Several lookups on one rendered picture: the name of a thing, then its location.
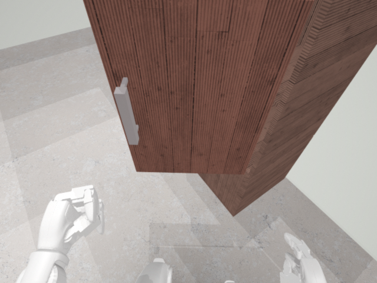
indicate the robot left hand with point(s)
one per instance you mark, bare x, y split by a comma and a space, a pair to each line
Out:
55, 232

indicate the handle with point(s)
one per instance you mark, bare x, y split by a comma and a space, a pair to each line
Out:
124, 106

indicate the left robot shin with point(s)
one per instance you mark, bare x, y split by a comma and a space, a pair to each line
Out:
159, 260

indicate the left robot forearm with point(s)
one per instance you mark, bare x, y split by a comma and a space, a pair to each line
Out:
45, 266

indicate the robot right hand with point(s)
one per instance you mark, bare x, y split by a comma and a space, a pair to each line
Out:
307, 270

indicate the left robot thigh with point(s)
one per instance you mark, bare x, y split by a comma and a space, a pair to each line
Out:
155, 272

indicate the cupboard door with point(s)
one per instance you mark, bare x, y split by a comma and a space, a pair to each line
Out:
202, 75

